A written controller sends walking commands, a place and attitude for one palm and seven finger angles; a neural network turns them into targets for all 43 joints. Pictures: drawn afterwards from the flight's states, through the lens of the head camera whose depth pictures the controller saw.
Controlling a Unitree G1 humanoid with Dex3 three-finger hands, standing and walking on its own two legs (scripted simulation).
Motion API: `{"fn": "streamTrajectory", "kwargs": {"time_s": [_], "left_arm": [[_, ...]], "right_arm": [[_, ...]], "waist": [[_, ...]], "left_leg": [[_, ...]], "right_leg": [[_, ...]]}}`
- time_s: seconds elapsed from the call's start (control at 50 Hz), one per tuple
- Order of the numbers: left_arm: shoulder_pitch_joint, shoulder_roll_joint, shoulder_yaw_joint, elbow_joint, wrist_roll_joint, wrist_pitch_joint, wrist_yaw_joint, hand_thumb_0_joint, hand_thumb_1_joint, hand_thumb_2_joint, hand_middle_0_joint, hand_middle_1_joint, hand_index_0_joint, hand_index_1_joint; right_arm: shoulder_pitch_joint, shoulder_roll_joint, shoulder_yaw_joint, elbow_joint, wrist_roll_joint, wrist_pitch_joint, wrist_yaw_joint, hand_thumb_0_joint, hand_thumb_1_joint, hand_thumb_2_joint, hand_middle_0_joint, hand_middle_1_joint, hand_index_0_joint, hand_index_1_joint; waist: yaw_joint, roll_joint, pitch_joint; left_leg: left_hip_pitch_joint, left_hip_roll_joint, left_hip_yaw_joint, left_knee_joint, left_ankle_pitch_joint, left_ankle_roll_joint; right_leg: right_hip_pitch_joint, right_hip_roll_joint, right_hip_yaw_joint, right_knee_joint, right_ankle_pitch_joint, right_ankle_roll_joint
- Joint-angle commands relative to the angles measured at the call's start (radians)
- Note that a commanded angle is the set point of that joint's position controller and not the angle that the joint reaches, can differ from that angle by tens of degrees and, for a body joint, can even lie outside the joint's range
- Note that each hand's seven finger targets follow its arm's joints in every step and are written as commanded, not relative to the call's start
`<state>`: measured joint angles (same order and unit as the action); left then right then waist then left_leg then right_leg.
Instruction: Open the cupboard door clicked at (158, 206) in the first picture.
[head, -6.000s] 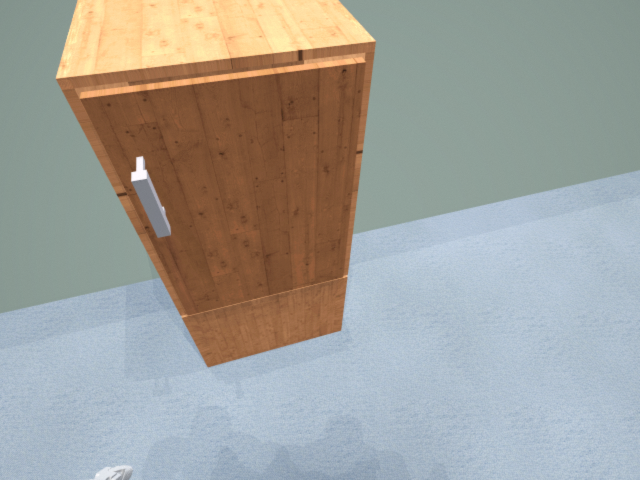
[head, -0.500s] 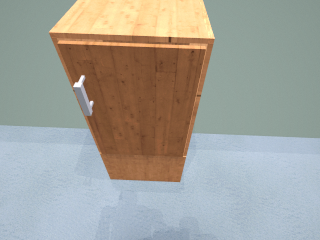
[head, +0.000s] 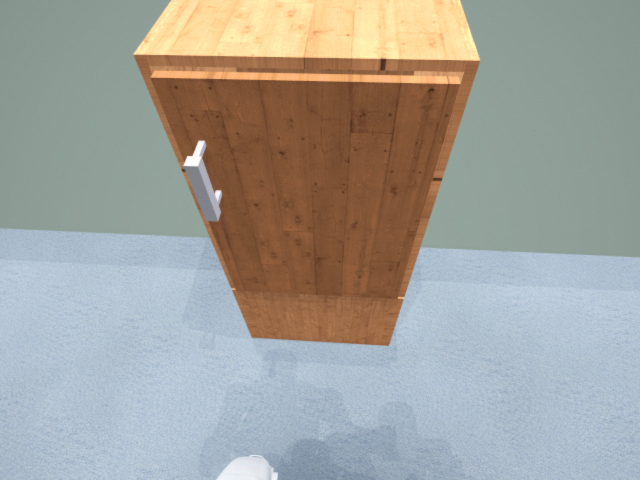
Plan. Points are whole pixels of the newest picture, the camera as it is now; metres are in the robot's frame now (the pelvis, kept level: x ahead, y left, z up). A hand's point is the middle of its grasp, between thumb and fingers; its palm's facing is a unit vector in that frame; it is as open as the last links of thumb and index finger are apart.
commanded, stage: come to a stop and stand still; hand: left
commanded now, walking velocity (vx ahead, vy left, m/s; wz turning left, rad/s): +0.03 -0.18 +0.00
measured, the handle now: (207, 182) +0.53 +0.25 +0.01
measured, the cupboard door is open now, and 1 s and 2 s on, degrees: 0 0 0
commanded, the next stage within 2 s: look again from close up in 1.48 s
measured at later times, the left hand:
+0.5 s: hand out of the picture +0.06 +0.19 -0.18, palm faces -0.04 -0.97 -0.24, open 7.3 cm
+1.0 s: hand out of the picture -0.01 +0.14 -0.17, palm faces +0.04 -0.97 -0.22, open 7.3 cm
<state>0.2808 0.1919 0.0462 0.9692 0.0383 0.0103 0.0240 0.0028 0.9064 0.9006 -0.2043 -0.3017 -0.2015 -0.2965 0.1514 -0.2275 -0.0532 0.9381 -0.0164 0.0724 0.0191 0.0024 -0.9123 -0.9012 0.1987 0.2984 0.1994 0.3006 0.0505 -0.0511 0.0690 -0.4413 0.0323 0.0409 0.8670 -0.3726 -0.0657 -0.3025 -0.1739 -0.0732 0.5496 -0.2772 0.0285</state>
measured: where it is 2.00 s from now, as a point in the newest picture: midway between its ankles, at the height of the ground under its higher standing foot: outside the picture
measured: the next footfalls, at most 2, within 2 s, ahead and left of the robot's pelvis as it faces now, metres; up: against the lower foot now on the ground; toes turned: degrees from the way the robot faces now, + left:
left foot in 0.08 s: +0.03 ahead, +0.18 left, +0.00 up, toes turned +4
right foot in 0.46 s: +0.02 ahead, -0.08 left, +0.00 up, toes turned -4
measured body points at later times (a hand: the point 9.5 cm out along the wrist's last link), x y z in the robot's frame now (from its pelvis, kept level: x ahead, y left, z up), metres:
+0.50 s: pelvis -0.02 +0.01 -0.02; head +0.02 -0.01 +0.43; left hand +0.07 +0.24 -0.16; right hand -0.02 -0.23 -0.18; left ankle -0.01 +0.17 -0.73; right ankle -0.01 -0.08 -0.74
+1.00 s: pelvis +0.00 -0.04 +0.00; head +0.01 -0.06 +0.44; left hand -0.01 +0.19 -0.15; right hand -0.01 -0.24 -0.17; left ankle -0.01 +0.10 -0.74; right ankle -0.02 -0.08 -0.74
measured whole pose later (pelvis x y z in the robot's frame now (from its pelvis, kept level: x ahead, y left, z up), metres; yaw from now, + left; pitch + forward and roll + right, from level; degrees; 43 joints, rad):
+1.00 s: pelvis +0.00 -0.04 +0.00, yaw +1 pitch +0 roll +1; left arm 0.33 0.14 0.00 1.09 0.01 -0.02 0.03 0.00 0.92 0.90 -0.20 -0.30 -0.20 -0.30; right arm 0.34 -0.14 0.01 1.08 -0.02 0.00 -0.03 0.00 -0.92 -0.90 0.20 0.30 0.20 0.30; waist -0.01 0.03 0.00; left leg -0.20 0.04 0.08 0.47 -0.27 -0.02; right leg -0.19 0.07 -0.11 0.46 -0.29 -0.11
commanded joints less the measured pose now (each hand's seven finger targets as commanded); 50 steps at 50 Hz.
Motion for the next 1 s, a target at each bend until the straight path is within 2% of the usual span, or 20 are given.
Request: {"fn": "streamTrajectory", "kwargs": {"time_s": [0.0,0.02,0.04,0.06,0.08,0.1,0.14,0.18,0.28,0.36,0.38,0.4,0.42,0.46,0.52,0.6,0.64,0.72,0.78,0.98], "left_arm": [[-0.005,0.224,0.056,-0.058,0.002,0.001,0.016,0.000,0.900,0.900,-0.200,-0.300,-0.200,-0.300],[0.005,0.178,0.042,-0.057,-0.005,0.009,0.015,0.000,0.900,0.900,-0.200,-0.300,-0.200,-0.300],[0.035,0.095,0.023,-0.065,-0.015,0.018,0.011,0.000,0.900,0.900,-0.200,-0.300,-0.200,-0.300],[0.017,0.052,0.006,-0.076,-0.017,0.024,0.016,0.000,0.900,0.900,-0.200,-0.300,-0.200,-0.300],[0.016,0.070,0.007,-0.083,-0.016,0.025,0.019,0.000,0.900,0.900,-0.200,-0.300,-0.200,-0.300],[0.004,0.048,0.005,-0.093,-0.019,0.011,0.009,0.000,0.900,0.900,-0.200,-0.300,-0.200,-0.300],[0.008,0.076,0.015,-0.020,-0.019,0.012,0.003,0.000,0.900,0.900,-0.200,-0.300,-0.200,-0.300],[0.011,0.082,0.017,-0.017,-0.020,0.016,-0.014,0.000,0.900,0.900,-0.200,-0.300,-0.200,-0.300],[-0.054,0.071,0.011,-0.039,-0.020,0.033,-0.024,0.000,0.900,0.900,-0.200,-0.300,-0.200,-0.300],[-0.027,0.041,0.008,-0.034,-0.030,0.014,-0.022,0.000,0.900,0.900,-0.200,-0.300,-0.200,-0.300],[-0.006,0.048,0.008,-0.022,-0.027,0.005,-0.020,0.000,0.900,0.900,-0.200,-0.300,-0.200,-0.300],[0.103,0.084,0.007,0.048,-0.022,-0.011,0.019,0.000,0.900,0.900,-0.200,-0.300,-0.200,-0.300],[0.056,0.153,0.011,-0.012,-0.011,-0.022,0.016,0.000,0.900,0.900,-0.200,-0.300,-0.200,-0.300],[-0.014,0.145,-0.002,-0.036,-0.005,-0.034,0.014,0.000,0.900,0.900,-0.200,-0.300,-0.200,-0.300],[-0.047,0.097,0.006,-0.043,-0.015,-0.042,0.028,0.000,0.900,0.900,-0.200,-0.300,-0.200,-0.300],[-0.086,0.085,-0.004,-0.044,-0.023,-0.018,0.024,0.000,0.900,0.900,-0.200,-0.300,-0.200,-0.300],[-0.046,0.039,-0.014,-0.042,-0.030,-0.003,0.017,0.000,0.900,0.900,-0.200,-0.300,-0.200,-0.300],[0.024,0.040,-0.019,-0.006,-0.020,-0.017,0.006,0.000,0.900,0.900,-0.200,-0.300,-0.200,-0.300],[0.040,0.052,-0.025,0.016,-0.024,-0.037,0.007,0.000,0.900,0.900,-0.200,-0.300,-0.200,-0.300],[0.083,0.060,-0.029,0.083,-0.027,-0.060,0.016,0.000,0.900,0.900,-0.200,-0.300,-0.200,-0.300]], "right_arm": [[0.114,-0.006,-0.002,-0.030,0.011,-0.060,-0.008,0.000,-0.900,-0.900,0.200,0.300,0.200,0.300],[0.177,-0.040,-0.004,-0.004,0.010,-0.072,-0.014,0.000,-0.900,-0.900,0.200,0.300,0.200,0.300],[0.211,-0.127,-0.020,0.002,0.001,-0.083,-0.021,0.000,-0.900,-0.900,0.200,0.300,0.200,0.300],[0.247,-0.184,-0.026,-0.003,-0.004,-0.079,-0.029,0.000,-0.900,-0.900,0.200,0.300,0.200,0.300],[0.230,-0.172,-0.017,-0.016,-0.012,-0.074,-0.035,0.000,-0.900,-0.900,0.200,0.300,0.200,0.300],[0.193,-0.156,-0.012,-0.021,-0.025,-0.079,-0.047,0.000,-0.900,-0.900,0.200,0.300,0.200,0.300],[0.141,-0.093,0.010,0.007,-0.024,-0.090,-0.055,0.000,-0.900,-0.900,0.200,0.300,0.200,0.300],[0.128,-0.075,0.015,0.002,-0.021,-0.092,-0.058,0.000,-0.900,-0.900,0.200,0.300,0.200,0.300],[0.184,-0.104,-0.006,0.028,-0.022,-0.083,-0.069,0.000,-0.900,-0.900,0.200,0.300,0.200,0.300],[0.165,-0.125,-0.014,0.039,-0.024,-0.075,-0.063,0.000,-0.900,-0.900,0.200,0.300,0.200,0.300],[0.166,-0.115,-0.012,0.042,-0.019,-0.074,-0.061,0.000,-0.900,-0.900,0.200,0.300,0.200,0.300],[0.049,-0.155,-0.025,0.015,0.015,-0.090,-0.059,0.000,-0.900,-0.900,0.200,0.300,0.200,0.300],[0.089,-0.019,0.006,-0.036,0.007,-0.079,-0.039,0.000,-0.900,-0.900,0.200,0.300,0.200,0.300],[0.172,0.012,0.011,-0.025,-0.003,-0.076,-0.029,0.000,-0.900,-0.900,0.200,0.300,0.200,0.300],[0.193,-0.010,0.012,-0.018,-0.003,-0.071,-0.033,0.000,-0.900,-0.900,0.200,0.300,0.200,0.300],[0.262,0.032,0.031,0.030,-0.008,-0.075,-0.035,0.000,-0.900,-0.900,0.200,0.300,0.200,0.300],[0.258,-0.027,0.028,0.029,-0.020,-0.081,-0.041,0.000,-0.900,-0.900,0.200,0.300,0.200,0.300],[0.176,-0.014,0.034,0.020,-0.014,-0.083,-0.045,0.000,-0.900,-0.900,0.200,0.300,0.200,0.300],[0.220,0.024,0.043,0.047,-0.008,-0.085,-0.048,0.000,-0.900,-0.900,0.200,0.300,0.200,0.300],[0.251,0.037,0.058,0.133,0.004,-0.096,-0.055,0.000,-0.900,-0.900,0.200,0.300,0.200,0.300]], "waist": [[-0.048,-0.192,-0.147],[-0.069,-0.077,-0.175],[-0.079,0.206,-0.181],[-0.106,0.349,-0.150],[-0.093,0.238,-0.106],[-0.076,0.171,-0.053],[-0.055,0.345,-0.055],[-0.049,0.276,-0.028],[-0.076,0.187,-0.022],[-0.063,0.248,-0.066],[-0.051,0.208,-0.073],[0.019,0.137,-0.095],[-0.033,-0.112,-0.049],[-0.083,0.004,-0.131],[-0.083,-0.218,-0.169],[-0.109,0.071,-0.008],[-0.079,0.252,0.094],[-0.031,0.151,0.083],[-0.060,-0.020,0.037],[-0.067,0.033,-0.043]], "left_leg": [[0.252,-0.066,0.098,-0.357,0.135,0.021],[0.371,-0.014,0.065,-0.458,0.199,0.029],[0.456,0.187,-0.170,-0.509,0.337,0.080],[0.329,0.333,-0.380,-0.590,0.456,0.176],[0.267,0.377,-0.390,-0.590,0.455,0.240],[0.238,0.364,-0.340,-0.565,0.524,0.275],[0.229,0.283,-0.249,-0.557,0.631,0.218],[0.209,0.243,-0.177,-0.545,0.661,0.209],[0.261,0.268,-0.184,-0.561,0.571,0.226],[0.259,0.259,-0.185,-0.518,0.494,0.215],[0.235,0.235,-0.167,-0.475,0.474,0.192],[0.187,0.178,-0.032,-0.248,0.394,0.098],[0.011,0.028,0.048,-0.118,-0.040,0.056],[0.030,0.007,0.019,0.007,-0.107,0.060],[0.008,0.023,0.001,0.042,-0.086,0.074],[0.270,0.016,0.008,-0.342,0.095,0.075],[0.136,0.167,-0.198,-0.540,-0.009,0.153],[0.009,0.126,-0.153,-0.573,-0.141,0.148],[0.146,0.052,-0.039,-0.450,0.033,0.113],[0.228,0.057,-0.008,-0.449,0.173,0.089]], "right_leg": [[0.025,-0.073,0.086,-0.032,0.283,-0.104],[-0.022,-0.019,0.053,0.063,0.140,-0.068],[-0.187,0.076,-0.011,0.214,-0.181,-0.011],[-0.215,0.135,0.037,0.365,-0.385,0.002],[-0.200,0.110,0.101,0.440,-0.342,-0.021],[-0.219,0.100,0.076,0.483,-0.289,-0.022],[-0.193,0.106,0.125,0.533,-0.193,-0.017],[-0.177,0.127,0.091,0.529,-0.151,-0.012],[-0.158,0.138,0.064,0.391,-0.166,-0.005],[-0.006,0.148,0.040,0.108,-0.160,-0.022],[0.072,0.156,0.028,-0.026,-0.064,-0.024],[0.095,0.079,0.143,-0.170,0.138,-0.034],[0.082,-0.044,0.304,-0.254,0.170,-0.078],[0.126,-0.053,0.228,-0.211,0.325,-0.187],[0.193,-0.028,0.182,-0.134,0.479,-0.212],[-0.104,0.029,0.134,-0.110,-0.014,-0.146],[-0.124,0.148,0.070,-0.039,-0.180,-0.079],[0.067,0.131,0.096,-0.094,-0.058,-0.084],[0.024,0.056,0.223,-0.246,-0.127,-0.111],[0.148,0.036,0.191,-0.232,0.301,-0.077]]}}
